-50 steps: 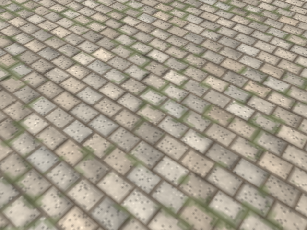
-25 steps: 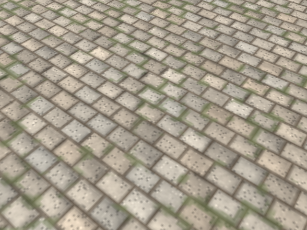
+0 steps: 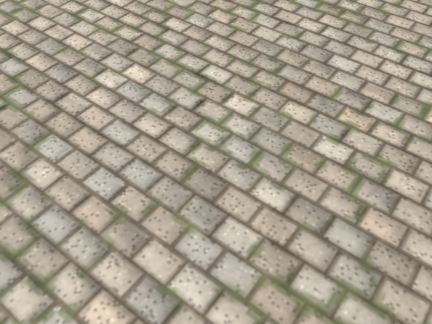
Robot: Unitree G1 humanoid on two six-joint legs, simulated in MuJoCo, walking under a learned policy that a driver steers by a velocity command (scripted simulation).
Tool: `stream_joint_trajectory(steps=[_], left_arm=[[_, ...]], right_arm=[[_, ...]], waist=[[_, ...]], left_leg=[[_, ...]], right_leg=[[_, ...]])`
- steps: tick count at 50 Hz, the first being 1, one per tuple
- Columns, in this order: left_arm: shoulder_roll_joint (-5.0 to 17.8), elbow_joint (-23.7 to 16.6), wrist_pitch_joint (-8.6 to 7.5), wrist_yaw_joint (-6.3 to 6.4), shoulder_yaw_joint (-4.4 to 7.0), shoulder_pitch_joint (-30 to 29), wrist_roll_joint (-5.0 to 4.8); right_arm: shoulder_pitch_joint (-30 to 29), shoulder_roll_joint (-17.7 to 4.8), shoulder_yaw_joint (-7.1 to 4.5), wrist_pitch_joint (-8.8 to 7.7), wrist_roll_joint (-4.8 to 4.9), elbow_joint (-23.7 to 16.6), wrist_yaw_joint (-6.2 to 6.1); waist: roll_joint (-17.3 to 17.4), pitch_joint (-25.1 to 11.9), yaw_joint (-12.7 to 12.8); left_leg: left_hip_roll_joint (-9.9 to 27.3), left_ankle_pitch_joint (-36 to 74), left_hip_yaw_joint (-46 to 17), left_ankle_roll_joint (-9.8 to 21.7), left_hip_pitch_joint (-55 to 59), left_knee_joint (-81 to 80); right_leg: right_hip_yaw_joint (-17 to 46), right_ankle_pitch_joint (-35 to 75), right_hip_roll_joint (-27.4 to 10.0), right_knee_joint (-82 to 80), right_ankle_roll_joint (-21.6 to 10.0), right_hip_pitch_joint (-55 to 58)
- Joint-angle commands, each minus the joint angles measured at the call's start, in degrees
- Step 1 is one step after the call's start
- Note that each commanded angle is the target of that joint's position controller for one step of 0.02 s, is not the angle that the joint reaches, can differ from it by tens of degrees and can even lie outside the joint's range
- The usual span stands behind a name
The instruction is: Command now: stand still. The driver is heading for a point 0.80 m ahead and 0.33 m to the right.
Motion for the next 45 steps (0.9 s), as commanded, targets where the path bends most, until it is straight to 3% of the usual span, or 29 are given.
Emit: stream_joint_trajectory(steps=[1, 19, 20, 21, 22, 23, 24, 25, 26, 27, 28, 30, 31, 32, 33, 34, 35, 36, 37, 38, 40, 43, 45], left_arm=[[5.4, -1.2, -0.37, 0.15, 0.68, 1.6, 0.00], [4.8, -0.6, -0.52, 0.10, 0.03, 3.5, -0.07], [4.1, 0.3, -0.45, 0.15, -0.10, 5.3, -0.17], [5.2, 0.5, -0.53, 0.15, 0.42, 6.3, -0.82], [6.3, -0.7, -1.16, -0.09, 0.73, 4.3, -0.93], [5.1, -3.4, -2.52, -0.57, 0.39, -0.3, -1.36], [2.3, -5.8, -4.24, -1.35, -0.38, -4.7, -1.94], [3.6, -6.8, -5.53, -1.96, -0.07, -6.5, -1.80], [4.3, -7.7, -6.55, -2.49, 0.19, -6.7, -1.87], [4.1, -8.1, -7.29, -2.85, 0.13, -5.5, -2.12], [3.7, -8.1, -7.93, -3.12, -0.02, -3.7, -2.40], [4.5, -5.1, -8.58, -3.24, 0.88, 3.9, -2.29], [4.3, -3.8, -6.33, -4.43, 1.51, 10.9, 2.05], [5.4, -1.4, -5.72, -4.14, 2.61, 19.4, 2.43], [9.6, 0.0, -5.90, -3.34, 3.56, 29.8, 3.63], [10.1, 0.0, -5.65, -3.35, 2.64, 28.4, 3.64], [10.0, -2.5, -5.44, -3.22, 2.43, 19.1, 3.24], [9.0, -4.7, -5.99, -3.51, 2.24, 14.0, 2.70], [8.7, -5.2, -6.47, -3.70, 2.03, 12.6, 2.32], [7.3, -5.3, -6.96, -3.56, 1.51, 12.2, 2.01], [5.2, -4.0, -7.85, -3.09, 0.78, 14.7, 1.82], [5.3, -3.3, -8.35, -3.02, 0.56, 18.5, 1.46], [4.9, -3.9, -8.60, -2.87, 0.29, 18.6, 1.16]], right_arm=[[4.6, -5.0, -0.76, -0.26, 0.03, -0.4, -0.14], [6.5, -4.3, -0.36, -0.17, 0.11, 1.0, -0.18], [8.5, -4.1, -0.40, 0.01, 0.29, 2.0, -0.33], [8.4, -6.2, -1.11, 0.20, 0.86, 1.5, -0.54], [9.5, -7.8, -1.60, -0.02, 1.29, 0.8, -0.60], [11.8, -9.4, -2.05, -0.89, 1.77, 0.6, -0.56], [10.7, -11.9, -3.02, -2.06, 2.28, -0.1, -0.46], [9.2, -12.9, -3.63, -2.76, 1.96, -0.7, -0.39], [7.4, -11.2, -3.27, -3.48, 1.37, -2.0, -0.19], [5.1, -10.1, -3.03, -3.96, 1.52, -3.4, 0.21], [3.3, -10.3, -3.09, -4.09, 2.24, -4.4, 0.54], [0.6, -11.8, -3.35, -3.82, 2.96, -5.6, 0.73], [0.4, -12.6, -4.31, -2.90, -2.71, -4.2, 1.50], [-0.3, -11.0, -4.15, -3.13, -3.44, -4.9, 1.70], [-4.9, -5.8, -2.91, -4.01, -3.15, -7.5, 2.11], [-6.3, -2.1, -2.21, -5.08, -2.05, -11.2, 3.15], [-9.8, -3.7, -2.21, -5.18, -2.38, -13.1, 3.92], [-11.1, -5.5, -2.42, -5.29, -2.36, -13.3, 4.75], [-9.3, -5.7, -2.54, -5.16, -2.64, -12.4, 5.28], [-8.1, -5.8, -2.60, -4.58, -3.26, -12.1, 5.67], [-9.6, -5.4, -2.33, -3.12, -2.99, -12.9, 6.31], [-18.1, -5.8, -1.91, -2.09, -2.42, -16.3, 6.17], [-24.6, -5.5, -1.41, -2.17, -2.07, -19.4, 6.28]], waist=[[0.6, 1.1, 0.0], [0.5, 1.5, -0.2], [1.2, -1.2, -0.4], [2.7, 0.5, -0.6], [3.4, 4.6, -1.7], [6.3, 7.9, -3.7], [12.2, 9.9, -4.3], [12.4, 10.8, -4.4], [10.5, 10.4, -3.3], [9.7, 9.3, -1.9], [9.7, 8.3, -0.7], [8.9, 5.2, 3.1], [5.9, 2.1, 6.2], [-0.7, -0.2, 9.8], [-15.9, -3.8, 14.3], [-20.6, -1.9, 9.7], [-10.8, 4.4, 5.1], [-2.7, 4.5, 3.6], [-0.3, 2.9, 1.8], [-1.1, 2.1, 0.5], [-3.3, 4.0, 0.1], [-2.0, 6.8, 1.3], [-1.7, 8.2, 1.8]], left_leg=[[1.1, 6.9, -0.5, 0.6, -7.8, -6.6], [0.9, 6.7, 0.0, 0.5, -8.0, -6.3], [0.1, -5.5, 0.7, 1.3, -7.0, -6.8], [0.5, -21.3, -1.0, 3.3, -8.5, -7.0], [3.3, -32.7, -5.4, 5.9, -10.8, -9.2], [8.7, -36.5, -13.0, 9.0, -8.8, -14.0], [16.2, -33.3, -22.2, 12.1, -5.8, -20.2], [20.9, -28.0, -27.5, 14.3, -4.9, -22.6], [21.7, -23.8, -27.6, 14.2, -3.2, -22.5], [20.6, -21.0, -24.8, 12.9, -1.9, -21.8], [18.7, -18.2, -20.4, 11.2, -3.3, -21.3], [11.9, -14.7, -10.3, 8.6, -11.9, -16.4], [7.8, -19.1, -6.6, 10.1, -15.3, -10.5], [5.2, -12.8, -3.5, 10.0, -24.1, 2.7], [0.0, -8.2, 3.4, 8.3, -33.9, 28.7], [-4.0, -8.8, -1.8, 8.8, -45.6, 41.0], [3.3, -1.2, -3.1, 9.2, -50.3, 46.9], [6.5, 5.8, -2.2, 8.4, -48.9, 46.8], [8.0, 7.8, -1.8, 7.1, -44.8, 44.1], [8.6, 8.1, -0.9, 5.9, -41.8, 42.3], [8.5, 10.5, 1.5, 4.1, -42.3, 41.4], [7.9, 13.9, 4.6, 2.9, -44.8, 33.7], [7.1, 17.0, 5.4, 1.9, -39.9, 22.7]], right_leg=[[-0.2, 6.5, -0.4, -3.4, -1.7, 5.2], [-0.3, 6.5, -0.2, -3.2, -1.9, 4.7], [-2.3, -6.0, 1.6, -2.1, -2.1, 5.5], [-3.8, -22.7, 3.3, 0.3, -2.8, 2.0], [-2.8, -30.9, 2.7, 2.0, -3.5, -4.3], [-3.1, -27.5, 1.9, 5.5, -3.3, -11.1], [-6.5, -12.6, 1.7, 13.7, -2.3, -15.6], [-4.0, -9.7, -1.7, 19.4, -3.2, -19.3], [-2.2, -10.8, -3.8, 22.8, -4.1, -22.2], [-1.9, -11.5, -4.9, 21.2, -4.9, -22.3], [-2.9, -11.8, -4.9, 14.7, -5.5, -17.5], [-9.8, -5.3, 0.1, 3.0, -4.4, 2.6], [-15.8, -7.4, 5.1, -1.1, -3.9, 12.8], [-12.7, -7.3, 3.5, -0.4, -3.6, 26.5], [10.5, -27.8, -11.8, -10.0, -5.7, 32.6], [40.1, -43.5, -21.2, -23.5, -10.8, 27.9], [39.5, -44.8, -23.7, -23.6, -13.0, 21.8], [32.5, -36.7, -21.8, -21.8, -13.1, 18.1], [25.4, -30.6, -18.7, -22.4, -12.4, 15.4], [20.8, -26.4, -16.2, -23.6, -11.5, 13.5], [14.1, -18.5, -13.0, -25.6, -11.3, 12.4], [7.2, -7.3, -11.0, -28.1, -12.1, 12.5], [5.5, -0.1, -10.1, -29.7, -12.8, 9.8]])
